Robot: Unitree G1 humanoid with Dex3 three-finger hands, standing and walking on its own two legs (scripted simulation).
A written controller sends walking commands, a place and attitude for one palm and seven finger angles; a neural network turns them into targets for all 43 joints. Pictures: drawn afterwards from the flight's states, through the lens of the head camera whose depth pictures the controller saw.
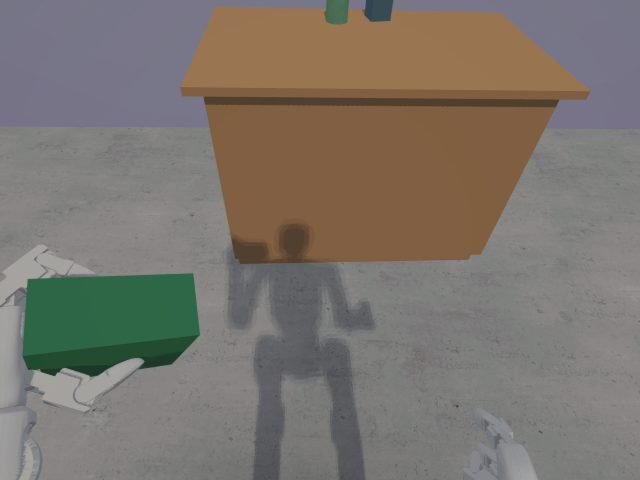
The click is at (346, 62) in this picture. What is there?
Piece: table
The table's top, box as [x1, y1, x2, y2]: [180, 6, 590, 99]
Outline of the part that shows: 180,86 182,95 196,96 585,99 590,91 500,13 392,10 391,18 389,21 371,22 364,15 364,10 348,9 347,22 344,24 337,25 330,24 325,21 325,9 215,6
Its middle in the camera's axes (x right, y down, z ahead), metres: +0.16 -0.60 +1.21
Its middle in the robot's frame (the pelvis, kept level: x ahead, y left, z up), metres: +1.32 -0.09 +0.02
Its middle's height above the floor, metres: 0.79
